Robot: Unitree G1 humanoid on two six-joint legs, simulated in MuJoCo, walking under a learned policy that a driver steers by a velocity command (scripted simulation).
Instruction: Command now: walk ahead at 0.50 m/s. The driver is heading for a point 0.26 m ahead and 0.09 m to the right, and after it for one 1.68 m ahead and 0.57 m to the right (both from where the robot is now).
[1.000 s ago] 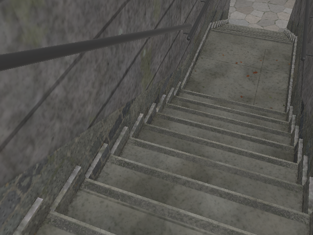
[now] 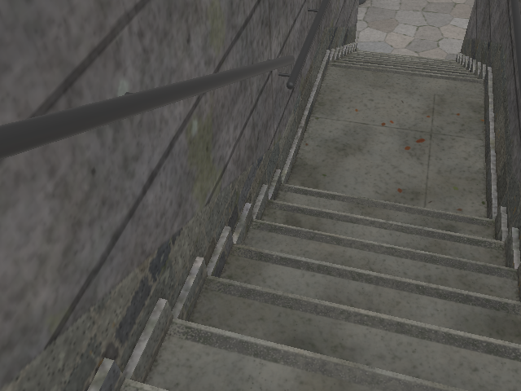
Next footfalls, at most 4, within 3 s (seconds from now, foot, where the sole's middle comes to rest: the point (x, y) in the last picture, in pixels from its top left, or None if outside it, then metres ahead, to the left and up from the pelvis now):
0.42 left None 0.36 0.14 -0.91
0.84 right None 0.30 -0.10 -0.91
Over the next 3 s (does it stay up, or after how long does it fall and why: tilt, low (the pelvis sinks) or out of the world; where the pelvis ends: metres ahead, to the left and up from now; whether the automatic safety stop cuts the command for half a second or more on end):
stays up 0.40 -0.02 -0.14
